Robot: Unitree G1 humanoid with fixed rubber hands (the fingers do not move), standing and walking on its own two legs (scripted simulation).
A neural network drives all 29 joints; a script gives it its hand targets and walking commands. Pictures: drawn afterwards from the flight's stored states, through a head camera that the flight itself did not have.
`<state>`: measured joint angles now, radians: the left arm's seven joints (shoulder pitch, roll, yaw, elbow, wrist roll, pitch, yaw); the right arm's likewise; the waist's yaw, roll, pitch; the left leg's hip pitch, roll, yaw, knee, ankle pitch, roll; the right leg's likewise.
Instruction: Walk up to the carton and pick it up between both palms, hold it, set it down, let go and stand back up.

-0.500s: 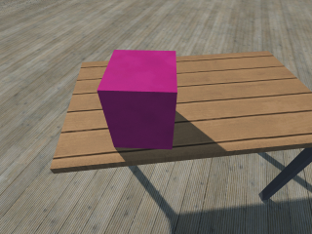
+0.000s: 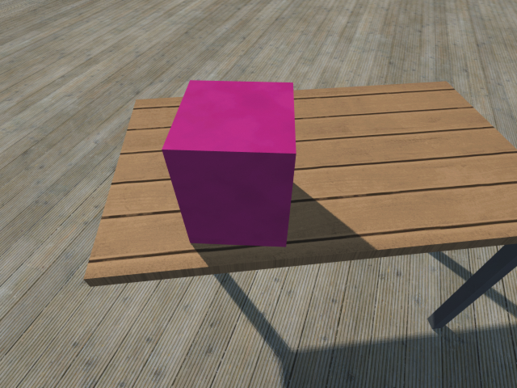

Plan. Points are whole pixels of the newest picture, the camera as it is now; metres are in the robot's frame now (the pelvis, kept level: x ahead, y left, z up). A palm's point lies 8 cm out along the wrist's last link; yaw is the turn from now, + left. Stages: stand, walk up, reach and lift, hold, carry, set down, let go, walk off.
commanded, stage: stand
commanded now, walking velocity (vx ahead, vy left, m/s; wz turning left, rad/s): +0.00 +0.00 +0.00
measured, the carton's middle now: (239, 166) +0.52 +0.04 +0.05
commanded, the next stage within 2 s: walk up in 0.46 s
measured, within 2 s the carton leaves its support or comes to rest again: neither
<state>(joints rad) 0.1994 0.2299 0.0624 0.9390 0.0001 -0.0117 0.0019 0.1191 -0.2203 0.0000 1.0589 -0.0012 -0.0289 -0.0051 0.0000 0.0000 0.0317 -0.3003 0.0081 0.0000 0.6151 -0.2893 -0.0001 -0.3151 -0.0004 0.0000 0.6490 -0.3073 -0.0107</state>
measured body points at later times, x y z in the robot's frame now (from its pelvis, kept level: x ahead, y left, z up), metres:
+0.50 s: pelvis +0.00 +0.00 +0.01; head +0.00 -0.01 +0.46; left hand +0.08 +0.26 -0.13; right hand +0.10 -0.25 -0.14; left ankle +0.03 +0.13 -0.72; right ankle +0.03 -0.11 -0.72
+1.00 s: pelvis +0.04 +0.02 +0.01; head +0.06 +0.02 +0.46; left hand +0.11 +0.29 -0.13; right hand +0.07 -0.24 -0.14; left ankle +0.03 +0.13 -0.73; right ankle +0.02 -0.11 -0.72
